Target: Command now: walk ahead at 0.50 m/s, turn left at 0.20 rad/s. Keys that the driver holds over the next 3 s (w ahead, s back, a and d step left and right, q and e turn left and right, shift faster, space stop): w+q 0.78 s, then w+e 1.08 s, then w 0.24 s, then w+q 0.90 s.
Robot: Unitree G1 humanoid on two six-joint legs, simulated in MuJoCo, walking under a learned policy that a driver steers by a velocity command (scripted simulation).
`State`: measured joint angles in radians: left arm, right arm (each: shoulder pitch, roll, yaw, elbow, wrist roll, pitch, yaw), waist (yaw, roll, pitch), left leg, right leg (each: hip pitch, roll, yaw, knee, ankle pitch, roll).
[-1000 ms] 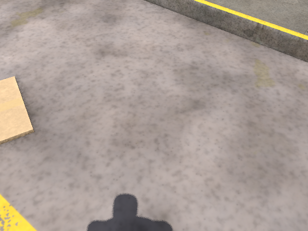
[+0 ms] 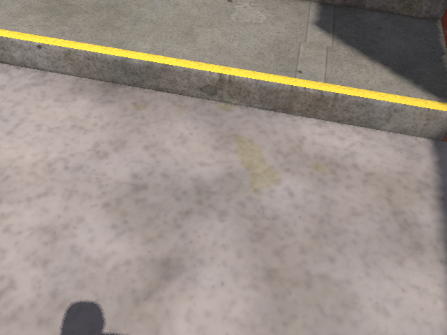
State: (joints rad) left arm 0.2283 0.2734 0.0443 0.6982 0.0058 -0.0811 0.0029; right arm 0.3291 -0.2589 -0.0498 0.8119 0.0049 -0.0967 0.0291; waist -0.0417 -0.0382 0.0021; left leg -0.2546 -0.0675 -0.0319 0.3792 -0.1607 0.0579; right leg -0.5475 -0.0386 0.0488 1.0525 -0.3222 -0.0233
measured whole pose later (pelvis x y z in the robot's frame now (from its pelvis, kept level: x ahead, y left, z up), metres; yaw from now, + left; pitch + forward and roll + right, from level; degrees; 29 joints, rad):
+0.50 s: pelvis +0.25 -0.03 +0.00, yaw +16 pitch +2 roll -2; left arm 0.31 0.27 0.07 0.77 0.01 -0.10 -0.01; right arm 0.22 -0.32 -0.07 0.69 0.02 -0.03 0.01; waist 0.04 0.06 0.00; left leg -0.67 0.08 -0.06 1.07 -0.23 -0.01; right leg -0.13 0.01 -0.10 0.31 -0.21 -0.02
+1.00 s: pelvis +0.47 +0.13 +0.00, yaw +27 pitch +1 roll +1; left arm 0.20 0.31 0.05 0.76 -0.02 -0.07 0.00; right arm 0.29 -0.26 -0.05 0.71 -0.01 -0.08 0.03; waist -0.02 -0.04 0.03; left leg -0.18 -0.08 0.04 0.34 -0.18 0.09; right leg -0.69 -0.14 0.04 1.07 -0.18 0.02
